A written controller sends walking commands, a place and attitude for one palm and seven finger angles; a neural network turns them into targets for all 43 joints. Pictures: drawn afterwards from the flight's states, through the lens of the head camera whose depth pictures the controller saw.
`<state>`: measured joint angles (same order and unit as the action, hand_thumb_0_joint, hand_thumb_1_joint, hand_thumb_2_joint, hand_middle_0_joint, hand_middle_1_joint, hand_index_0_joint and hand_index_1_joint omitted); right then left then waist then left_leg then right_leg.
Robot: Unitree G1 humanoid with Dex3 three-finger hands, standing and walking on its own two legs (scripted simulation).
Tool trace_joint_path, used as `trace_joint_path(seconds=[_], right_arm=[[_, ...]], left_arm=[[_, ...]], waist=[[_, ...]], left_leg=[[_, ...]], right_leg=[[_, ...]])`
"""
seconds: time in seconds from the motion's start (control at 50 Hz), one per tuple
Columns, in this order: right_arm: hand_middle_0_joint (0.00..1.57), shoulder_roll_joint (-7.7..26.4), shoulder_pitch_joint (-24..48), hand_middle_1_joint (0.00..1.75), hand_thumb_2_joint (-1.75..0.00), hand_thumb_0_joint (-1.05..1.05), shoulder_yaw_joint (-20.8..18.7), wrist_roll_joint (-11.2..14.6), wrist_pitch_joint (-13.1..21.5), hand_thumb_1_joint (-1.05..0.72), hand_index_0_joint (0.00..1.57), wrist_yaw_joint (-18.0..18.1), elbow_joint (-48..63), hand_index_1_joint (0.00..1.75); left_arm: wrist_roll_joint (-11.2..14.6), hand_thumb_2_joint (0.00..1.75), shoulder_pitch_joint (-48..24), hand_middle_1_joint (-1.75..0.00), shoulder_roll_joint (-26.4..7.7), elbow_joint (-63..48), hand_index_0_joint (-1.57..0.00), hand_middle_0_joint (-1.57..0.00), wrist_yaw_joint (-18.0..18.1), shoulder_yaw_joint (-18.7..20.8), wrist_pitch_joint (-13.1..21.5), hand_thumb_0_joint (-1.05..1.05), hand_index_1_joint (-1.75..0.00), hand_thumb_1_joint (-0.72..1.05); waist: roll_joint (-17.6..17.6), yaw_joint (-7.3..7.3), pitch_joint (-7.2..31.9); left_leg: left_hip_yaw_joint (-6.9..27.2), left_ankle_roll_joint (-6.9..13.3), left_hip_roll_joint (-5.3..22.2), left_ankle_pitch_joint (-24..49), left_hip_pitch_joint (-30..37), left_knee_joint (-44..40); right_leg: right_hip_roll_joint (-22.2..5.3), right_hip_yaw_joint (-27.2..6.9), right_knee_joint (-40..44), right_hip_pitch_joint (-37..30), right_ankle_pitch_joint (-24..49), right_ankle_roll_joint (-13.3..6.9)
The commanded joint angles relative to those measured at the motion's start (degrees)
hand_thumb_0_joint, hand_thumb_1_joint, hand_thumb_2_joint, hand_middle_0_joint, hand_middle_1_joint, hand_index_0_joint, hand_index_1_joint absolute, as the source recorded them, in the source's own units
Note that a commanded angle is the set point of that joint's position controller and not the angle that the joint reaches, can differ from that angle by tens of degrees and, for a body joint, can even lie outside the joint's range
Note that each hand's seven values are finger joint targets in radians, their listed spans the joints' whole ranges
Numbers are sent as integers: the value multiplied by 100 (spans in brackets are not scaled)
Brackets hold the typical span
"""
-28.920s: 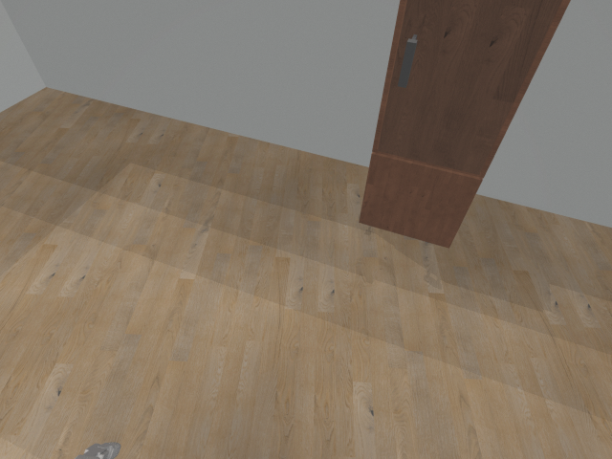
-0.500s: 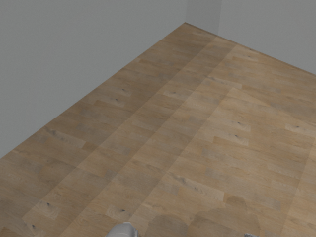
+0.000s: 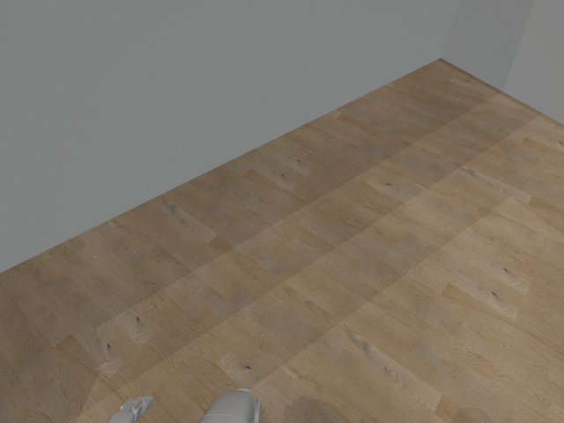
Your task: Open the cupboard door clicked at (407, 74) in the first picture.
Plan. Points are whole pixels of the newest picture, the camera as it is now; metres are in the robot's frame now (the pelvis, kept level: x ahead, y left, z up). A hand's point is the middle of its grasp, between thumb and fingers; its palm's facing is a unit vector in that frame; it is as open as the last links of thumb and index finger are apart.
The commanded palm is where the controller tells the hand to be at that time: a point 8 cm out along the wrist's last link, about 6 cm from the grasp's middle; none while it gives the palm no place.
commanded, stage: turn to face it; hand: left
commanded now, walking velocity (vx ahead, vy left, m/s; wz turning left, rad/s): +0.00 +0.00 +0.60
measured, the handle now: out of the picture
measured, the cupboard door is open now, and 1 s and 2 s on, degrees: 46 46 46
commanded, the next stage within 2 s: none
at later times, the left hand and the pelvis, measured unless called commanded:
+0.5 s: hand out of the picture +0.05 +0.24 -0.15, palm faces +0.32 -0.91 -0.27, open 7.4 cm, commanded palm none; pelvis +0.02 -0.01 +0.01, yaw +18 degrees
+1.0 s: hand out of the picture -0.06 +0.16 -0.19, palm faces +0.62 -0.76 -0.21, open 7.4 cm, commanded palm none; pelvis +0.03 -0.02 -0.01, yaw +37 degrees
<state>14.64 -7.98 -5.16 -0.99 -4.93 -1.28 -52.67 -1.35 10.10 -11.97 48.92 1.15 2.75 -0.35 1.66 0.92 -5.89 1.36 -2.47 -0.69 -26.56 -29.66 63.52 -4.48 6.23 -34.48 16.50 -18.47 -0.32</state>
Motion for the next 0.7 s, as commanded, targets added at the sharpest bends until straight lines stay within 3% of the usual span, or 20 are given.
trace_joint_path(seconds=[0.0, 0.08, 0.12, 0.16, 0.18, 0.2, 0.22, 0.26, 0.3, 0.32, 0.36, 0.44, 0.48, 0.52, 0.54, 0.56, 0.58, 0.6, 0.64, 0.68], right_arm=[[20, 217, 288, 30, -90, 0, -7, 33, 164, -90, 20, -50, 535, 30], [20, 86, 500, 30, -90, 0, 78, 59, 236, -90, 20, -67, 582, 30], [20, 128, 372, 30, -90, 0, 75, 62, 260, -90, 20, -49, 575, 30], [20, 290, 27, 30, -90, 0, 37, 42, 291, -90, 20, -40, 504, 30], [20, 642, -377, 30, -90, 0, -51, 12, 347, -90, 20, -30, 418, 30], [20, 1334, -810, 30, -90, 0, -231, -49, 376, -90, 20, 15, 381, 30], [20, 1505, -1185, 30, -90, 0, -247, -47, 327, -90, 20, 67, 239, 30], [20, 1183, -859, 30, -90, 0, -176, -43, 390, -90, 20, 209, 294, 30], [20, 954, -416, 30, -90, 0, -94, -42, 427, -90, 20, 241, 405, 30], [20, 931, -382, 30, -90, 0, -75, -37, 441, -90, 20, 242, 406, 30], [20, 940, -342, 30, -90, 0, -77, -39, 442, -90, 20, 234, 387, 30], [20, 1014, -317, 30, -90, 0, -140, -72, 377, -90, 20, 193, 377, 30], [20, 1031, -167, 30, -90, 0, -166, -69, 336, -90, 20, 184, 425, 30], [20, 973, 44, 30, -90, 0, -182, -21, 312, -90, 20, 175, 499, 30], [20, 735, 57, 30, -90, 0, -159, 36, 314, -90, 20, 148, 562, 30], [20, 342, 5, 30, -90, 0, -98, 71, 324, -90, 20, 104, 702, 30], [20, 494, 75, 30, -90, 0, -113, 11, 303, -90, 20, 70, 741, 30], [20, 526, 163, 30, -90, 0, -146, -17, 228, -90, 20, 80, 594, 30], [20, 422, 41, 30, -90, 0, -114, -11, 164, -90, 20, 16, 430, 30], [20, 280, 86, 30, -90, 0, -45, 13, 153, -90, 20, -29, 400, 30]], left_arm=[[-18, 90, 169, -30, -962, -330, -20, -20, 88, 235, 115, 0, -30, 90], [-44, 90, 561, -30, -1218, -124, -20, -20, 79, 331, 112, 0, -30, 90], [-28, 90, 563, -30, -1277, -71, -20, -20, 57, 356, 93, 0, -30, 90], [17, 90, 426, -30, -1234, -63, -20, -20, 17, 376, 61, 0, -30, 90], [65, 90, 366, -30, -1098, -147, -20, -20, -2, 372, 32, 0, -30, 90], [102, 90, 238, -30, -676, -401, -20, -20, -52, 265, 3, 0, -30, 90], [27, 90, -217, -30, -715, -603, -20, -20, -14, 203, -56, 0, -30, 90], [37, 90, -487, -30, -667, -456, -20, -20, 4, 228, -75, 0, -30, 90], [43, 90, -235, -30, -662, -234, -20, -20, -48, 248, -107, 0, -30, 90], [46, 90, -176, -30, -651, -187, -20, -20, -57, 250, -120, 0, -30, 90], [52, 90, -157, -30, -625, -180, -20, -20, -70, 238, -129, 0, -30, 90], [74, 90, -275, -30, -571, -289, -20, -20, -56, 214, -129, 0, -30, 90], [83, 90, -94, -30, -577, -272, -20, -20, -52, 211, -102, 0, -30, 90], [92, 90, 341, -30, -665, -178, -20, -20, -27, 253, -33, 0, -30, 90], [45, 90, 614, -30, -986, -139, -20, -20, 17, 324, 42, 0, -30, 90], [-43, 90, 719, -30, -1538, -150, -20, -20, 70, 424, 92, 0, -30, 90], [-11, 90, 646, -30, -1630, -197, -20, -20, 72, 373, 58, 0, -30, 90], [21, 90, 406, -30, -1268, -212, -20, -20, 106, 322, 94, 0, -30, 90], [39, 90, -30, -30, -908, -313, -20, -20, 92, 196, 95, 0, -30, 90], [14, 90, 40, -30, -854, -317, -20, -20, 101, 190, 116, 0, -30, 90]], waist=[[-1206, -113, 705], [-1247, -350, 837], [-1292, -302, 867], [-1085, -92, 947], [-222, 162, 1224], [1703, 396, 1318], [1230, 567, 1277], [1256, 383, 1144], [722, 103, 1033], [635, 53, 990], [598, 17, 951], [758, 54, 869], [929, -12, 869], [672, -263, 986], [-150, -400, 1106], [-1863, -456, 1079], [-1729, -438, 925], [-1712, -285, 711], [-1430, -15, 473], [-1346, -39, 595]], left_leg=[[-339, -139, 252, 33, -69, -328], [-677, -85, 153, -98, 302, -1787], [-823, -35, 84, 213, 695, -2404], [-769, 64, 94, 1068, 1575, -3426], [-174, 299, 595, 2183, 2540, -3957], [2076, 1183, 2254, 4466, 3348, -4112], [2312, 1722, 2677, 4556, 3067, -4148], [1896, 1478, 2063, 4279, 2699, -4109], [1310, 1227, 1608, 4117, 2407, -4166], [1187, 1168, 1493, 4079, 2347, -4183], [1136, 1148, 1392, 3783, 2235, -4212], [1411, 1144, 1298, 3155, 1853, -4212], [1567, 1087, 1201, 3020, 1567, -4082], [1536, 848, 951, 2738, 1047, -3664], [1207, 516, 520, 1834, 364, -3005], [98, 20, -381, -327, -580, -1616], [168, 56, -186, -1004, -467, -266], [335, 42, 4, -665, -511, 495], [125, -86, 219, 56, -511, 900], [-131, -151, 227, 138, -331, 289]], right_leg=[[-1433, -534, 1317, -907, 2875, -594], [-1626, -388, 964, -1471, 3592, -640], [-1659, -241, 740, -1364, 3581, -534], [-1519, 97, 193, -857, 2940, -186], [-1324, 355, -687, -76, 2147, 105], [-423, 513, -2070, 1593, -1388, 579], [-276, -173, -2830, 1854, -2114, 494], [-277, -620, -3348, 2054, -1336, 495], [-208, -667, -3285, 1789, -687, 527], [-165, -649, -3134, 1676, -566, 531], [-78, -608, -2608, 1437, -560, 532], [169, -472, -1419, 793, -682, 481], [347, -379, -745, 263, -578, 432], [391, -321, 548, -757, 293, 388], [-260, -956, 1448, -1595, 484, 237], [-1895, -2563, 1918, -2009, 1043, -398], [-2464, -2578, 1894, -1212, 1413, -874], [-2103, -2436, 1798, -847, 1665, -858], [-1499, -1189, 1518, -716, 2420, -653], [-1328, -668, 1389, -990, 3073, -559]])
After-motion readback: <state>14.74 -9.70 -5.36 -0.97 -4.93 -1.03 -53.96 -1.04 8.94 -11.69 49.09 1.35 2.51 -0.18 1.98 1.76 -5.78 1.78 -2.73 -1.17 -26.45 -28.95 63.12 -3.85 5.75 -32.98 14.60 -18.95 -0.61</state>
